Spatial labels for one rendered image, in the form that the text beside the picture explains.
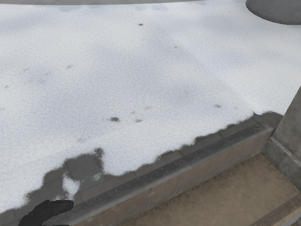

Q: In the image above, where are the stairs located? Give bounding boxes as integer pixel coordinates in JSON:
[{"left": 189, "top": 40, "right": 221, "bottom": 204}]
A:
[{"left": 72, "top": 129, "right": 301, "bottom": 226}]

